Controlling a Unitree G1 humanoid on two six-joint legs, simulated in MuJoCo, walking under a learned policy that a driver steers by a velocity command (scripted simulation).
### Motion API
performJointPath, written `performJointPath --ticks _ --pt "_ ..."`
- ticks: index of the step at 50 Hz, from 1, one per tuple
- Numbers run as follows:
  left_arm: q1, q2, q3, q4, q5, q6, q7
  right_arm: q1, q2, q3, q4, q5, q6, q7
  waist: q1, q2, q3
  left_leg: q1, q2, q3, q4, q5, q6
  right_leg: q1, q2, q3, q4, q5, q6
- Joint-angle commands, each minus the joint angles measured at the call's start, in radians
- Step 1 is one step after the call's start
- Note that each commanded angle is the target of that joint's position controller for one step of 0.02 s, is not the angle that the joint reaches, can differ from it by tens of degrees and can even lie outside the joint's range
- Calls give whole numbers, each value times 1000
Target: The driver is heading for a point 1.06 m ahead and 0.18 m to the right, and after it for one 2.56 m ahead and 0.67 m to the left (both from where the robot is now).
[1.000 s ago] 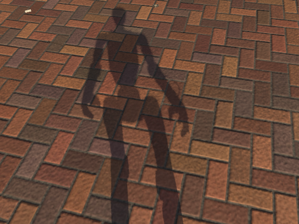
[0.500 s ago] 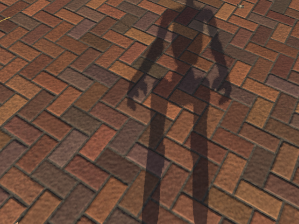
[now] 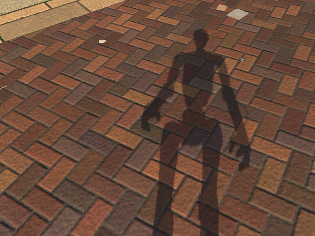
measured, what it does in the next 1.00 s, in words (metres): walks ahead: left foot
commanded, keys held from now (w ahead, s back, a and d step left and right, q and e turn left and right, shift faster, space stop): w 1.00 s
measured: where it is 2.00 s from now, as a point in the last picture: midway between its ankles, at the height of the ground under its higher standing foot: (167, 142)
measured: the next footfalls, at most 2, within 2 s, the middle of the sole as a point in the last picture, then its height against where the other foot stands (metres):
left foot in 0.48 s outside the picture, level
right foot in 1.04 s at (185, 201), level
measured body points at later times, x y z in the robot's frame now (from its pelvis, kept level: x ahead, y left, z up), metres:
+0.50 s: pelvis +0.25 -0.01 -0.02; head +0.29 +0.00 +0.43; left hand +0.17 +0.24 -0.16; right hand +0.45 -0.23 -0.13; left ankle +0.36 +0.06 -0.74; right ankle +0.04 -0.10 -0.71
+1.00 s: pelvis +0.52 -0.02 -0.01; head +0.55 -0.03 +0.44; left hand +0.73 +0.19 -0.11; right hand +0.42 -0.26 -0.16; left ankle +0.36 +0.06 -0.74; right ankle +0.66 -0.12 -0.73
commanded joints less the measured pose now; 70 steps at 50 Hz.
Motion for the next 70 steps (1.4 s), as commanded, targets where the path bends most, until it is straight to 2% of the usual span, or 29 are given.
performJointPath --ticks 1,2,3,4,7,10,15,18,21,23,24,25,26,27,28,30,33,39,47,49,51,52,53,54,55,57,58,62,70 --pt "326 251 62 28 14 -32 26 -96 17 16 -108 8 -31 2 178 -282 -18 -542 15 52 428 -175 40 534 -343 508 -279 -358 -113" --pt "320 263 70 43 2 -25 24 -101 -79 -6 -106 -23 -28 3 145 -201 68 -661 18 51 582 -237 40 434 -414 676 -323 -435 -188" --pt "255 193 53 28 -6 -25 15 -109 -102 -15 -98 -34 -24 13 102 -90 127 -661 85 4 653 -157 45 368 -363 598 -306 -410 -190" --pt "200 140 40 17 -12 -29 5 -109 -91 -14 -87 -28 -21 25 76 -66 144 -639 112 6 660 -80 36 319 -302 494 -310 -313 -165" --pt "191 94 25 31 -12 -47 2 -125 -61 -6 -71 -31 -4 40 57 -105 117 -582 142 55 661 53 -6 296 -193 273 -317 109 -122" --pt "274 89 23 80 -23 -56 0 -207 -36 3 -98 -31 8 43 64 -94 98 -613 147 96 651 110 -35 325 -172 178 -281 470 -133" --pt "327 86 17 128 -19 -54 6 -422 5 31 -166 -19 11 46 103 -104 147 -550 124 155 366 227 -45 287 -132 99 -297 569 -125" --pt "350 106 18 157 -15 -54 13 -483 -3 36 -186 -14 10 41 110 -107 158 -465 99 173 235 240 -12 321 -165 99 -294 620 -127" --pt "317 125 20 172 -11 -51 21 -396 -40 22 -163 -14 3 24 48 -112 110 -316 56 170 184 169 46 386 -194 82 -165 902 -109" --pt "295 134 20 177 -12 -41 22 -138 -86 -2 -77 -20 -12 6 -62 -85 -28 1 29 168 99 183 96 333 -157 43 143 937 -84" --pt "300 106 10 153 -18 -41 19 19 -153 -23 -47 -44 -18 -7 -111 -12 -136 248 209 -21 92 74 142 143 -117 17 413 625 -74" --pt "438 -17 -14 136 -54 -36 7 59 -239 -46 -43 -55 -13 -10 -38 235 -273 519 524 -535 18 9 299 -222 68 -21 817 -188 -31" --pt "350 112 18 147 -23 -31 17 2 -181 -39 -48 -7 -1 -2 -55 73 -223 425 484 -616 -76 -55 285 -305 63 103 892 -241 -50" --pt "258 112 23 113 -22 -37 14 -113 -135 -25 -59 4 -3 -1 -8 64 -49 270 439 -429 -104 -41 249 -342 5 110 858 -142 -59" --pt "217 97 20 108 -20 -43 10 -164 -81 -12 -62 -1 -11 2 14 29 25 145 393 -328 -143 67 221 -311 -27 103 802 -82 -60" --pt "233 69 18 121 5 -21 -1 -179 -34 3 -36 1 -26 -4 76 42 78 -7 312 -180 -186 193 164 -212 -65 96 711 -48 -41" --pt "214 35 14 120 13 7 -19 -125 -47 2 1 10 -50 -3 99 45 88 -48 284 -102 -232 267 167 -204 -77 67 643 -16 -13" --pt "-50 40 9 38 1 11 -26 -25 -58 5 43 10 -48 -1 49 34 153 8 242 -16 -282 331 145 -345 -100 13 382 197 27" --pt "-238 45 -1 -30 -4 -3 -19 95 -71 8 100 -8 -37 -20 0 49 167 244 297 8 -190 578 138 -346 -37 -28 145 184 -25" --pt "-182 57 5 -19 -4 -12 -13 66 -85 5 102 -11 -35 -25 41 59 142 260 302 31 -100 790 119 -236 3 -45 99 106 -59" --pt "69 89 27 64 3 -26 3 32 -97 2 101 -7 -30 -25 152 44 13 208 261 76 182 947 86 77 62 -70 13 114 -105" --pt "257 148 47 114 26 -35 15 21 -76 10 79 3 -32 -22 219 1 -98 15 221 100 434 703 67 356 -68 70 5 80 -153" --pt "350 264 78 127 42 -33 18 127 31 31 54 41 -32 -10 186 -224 -236 -353 39 160 840 50 15 650 -381 564 -68 -19 -290" --pt "289 222 71 126 1 -19 6 100 -60 4 70 12 -31 -11 171 -125 -225 -458 19 13 951 -220 33 595 -391 729 -176 -26 -304" --pt "165 173 57 112 -16 -17 4 13 -66 -4 43 4 -30 -9 115 -82 -48 -513 83 1 955 -133 39 439 -355 548 -190 -59 -270" --pt "78 73 30 111 -13 -32 -1 -52 -25 1 31 -2 -28 -2 69 -35 83 -456 149 13 836 -25 33 219 -259 340 -260 66 -199" --pt "74 44 21 126 -17 -37 2 -35 -8 4 34 -17 -13 3 39 -50 100 -401 167 19 790 0 22 150 -212 263 -285 114 -163" --pt "167 75 26 178 -17 -63 3 -89 12 5 14 -23 16 20 25 -61 108 -431 183 59 708 72 -14 131 -185 168 -322 260 -179" --pt "310 87 20 223 -18 -54 10 -415 17 21 -103 -10 11 24 105 -68 150 -480 156 119 303 276 -66 228 -147 147 -304 395 -171"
